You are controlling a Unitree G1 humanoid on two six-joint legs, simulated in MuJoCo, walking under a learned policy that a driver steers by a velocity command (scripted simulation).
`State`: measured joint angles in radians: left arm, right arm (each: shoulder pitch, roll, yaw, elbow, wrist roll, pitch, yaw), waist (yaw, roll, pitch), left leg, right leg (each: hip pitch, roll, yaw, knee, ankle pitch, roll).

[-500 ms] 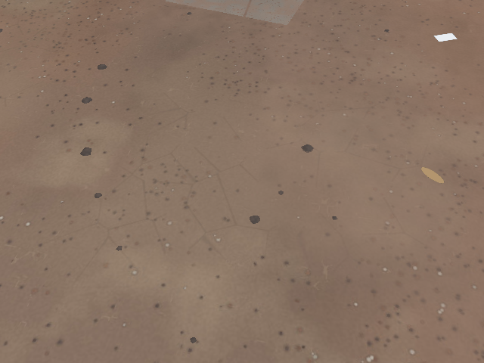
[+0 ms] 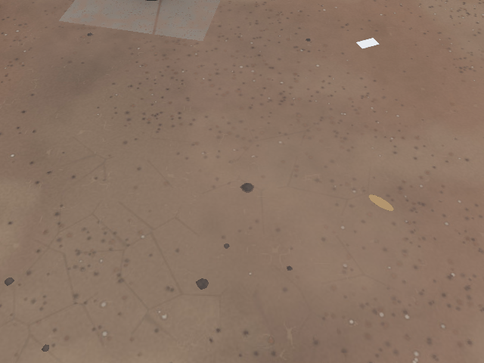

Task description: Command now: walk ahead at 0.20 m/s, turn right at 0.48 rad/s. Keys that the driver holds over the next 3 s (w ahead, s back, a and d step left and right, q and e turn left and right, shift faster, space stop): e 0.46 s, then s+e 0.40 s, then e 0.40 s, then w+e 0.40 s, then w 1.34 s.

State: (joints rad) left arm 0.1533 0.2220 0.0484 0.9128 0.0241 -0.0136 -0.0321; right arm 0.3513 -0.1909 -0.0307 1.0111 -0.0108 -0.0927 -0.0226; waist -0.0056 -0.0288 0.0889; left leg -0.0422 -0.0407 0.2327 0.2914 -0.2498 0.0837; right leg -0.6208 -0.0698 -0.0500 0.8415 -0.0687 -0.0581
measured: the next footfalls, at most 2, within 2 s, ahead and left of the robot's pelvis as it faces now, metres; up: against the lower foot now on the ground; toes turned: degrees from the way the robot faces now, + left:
right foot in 0.14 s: +0.20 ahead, -0.08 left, +0.00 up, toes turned -9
left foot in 0.76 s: +0.18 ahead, +0.12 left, +0.00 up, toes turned -31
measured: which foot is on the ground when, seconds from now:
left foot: down 0.00-0.16, up 0.18-0.74, down 0.76-1.00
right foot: up 0.00-0.12, down 0.14-0.76, up 0.78-1.00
